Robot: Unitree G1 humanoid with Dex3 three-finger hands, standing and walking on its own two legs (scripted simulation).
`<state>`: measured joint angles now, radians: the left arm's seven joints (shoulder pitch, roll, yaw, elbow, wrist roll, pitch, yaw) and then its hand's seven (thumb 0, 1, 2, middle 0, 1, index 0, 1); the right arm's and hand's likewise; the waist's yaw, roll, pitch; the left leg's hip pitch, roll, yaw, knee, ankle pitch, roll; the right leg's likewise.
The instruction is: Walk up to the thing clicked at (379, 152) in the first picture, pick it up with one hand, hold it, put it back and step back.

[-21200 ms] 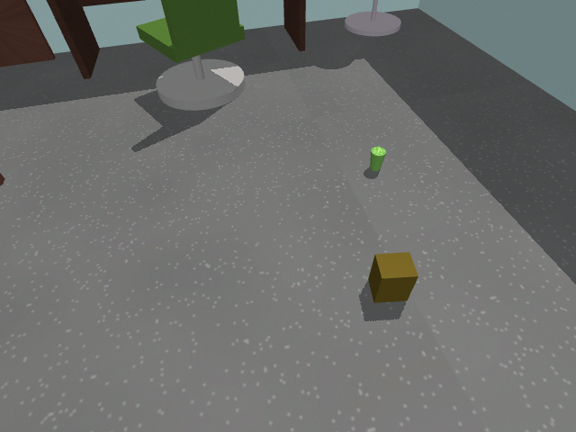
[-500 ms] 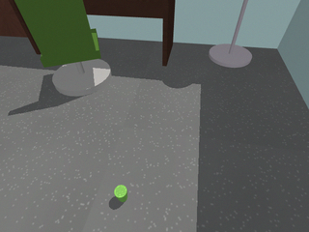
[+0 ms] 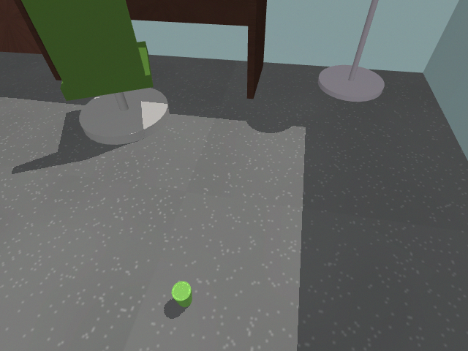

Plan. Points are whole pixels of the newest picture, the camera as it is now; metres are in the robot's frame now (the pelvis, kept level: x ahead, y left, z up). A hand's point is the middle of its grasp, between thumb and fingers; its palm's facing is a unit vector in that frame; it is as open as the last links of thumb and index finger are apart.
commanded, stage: stand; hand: left
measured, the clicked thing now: (183, 295) +0.48 +0.25 -0.72
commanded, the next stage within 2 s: none
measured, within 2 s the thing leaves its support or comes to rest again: neither
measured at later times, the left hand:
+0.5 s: hand out of the picture +0.09 +0.25 -0.16, palm faces -0.03 -0.94 -0.34, open 7.3 cm
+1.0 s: hand out of the picture +0.07 +0.25 -0.16, palm faces -0.04 -0.94 -0.34, open 7.3 cm
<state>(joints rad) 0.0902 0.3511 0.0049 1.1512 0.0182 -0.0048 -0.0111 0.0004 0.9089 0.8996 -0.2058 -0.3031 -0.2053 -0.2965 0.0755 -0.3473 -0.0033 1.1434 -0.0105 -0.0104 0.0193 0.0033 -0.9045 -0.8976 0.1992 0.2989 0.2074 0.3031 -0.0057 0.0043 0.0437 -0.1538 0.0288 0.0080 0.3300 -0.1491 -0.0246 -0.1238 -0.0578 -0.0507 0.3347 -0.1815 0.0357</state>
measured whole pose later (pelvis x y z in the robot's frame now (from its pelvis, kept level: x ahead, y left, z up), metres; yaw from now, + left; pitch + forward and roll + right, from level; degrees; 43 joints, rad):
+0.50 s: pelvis +0.01 +0.00 +0.00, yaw +0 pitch -2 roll +0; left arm 0.10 0.35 0.00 1.14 0.02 -0.01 -0.01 0.00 0.91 0.90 -0.21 -0.30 -0.21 -0.30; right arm 0.07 -0.35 0.00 1.14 -0.01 -0.01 0.02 0.00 -0.90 -0.90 0.20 0.30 0.21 0.30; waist 0.00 0.00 0.04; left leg -0.13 0.04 0.01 0.32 -0.16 -0.03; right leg -0.09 -0.05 -0.05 0.31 -0.18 0.03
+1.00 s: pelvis +0.01 +0.00 +0.00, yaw +0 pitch -2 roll +0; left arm 0.12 0.35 0.00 1.14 0.02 0.00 -0.01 0.00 0.91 0.90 -0.21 -0.30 -0.21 -0.30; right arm 0.10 -0.35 0.00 1.15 -0.01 -0.01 0.02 0.00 -0.90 -0.90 0.20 0.30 0.21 0.30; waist 0.00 0.00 0.05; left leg -0.14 0.04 0.01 0.32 -0.16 -0.03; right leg -0.10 -0.05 -0.05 0.32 -0.18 0.03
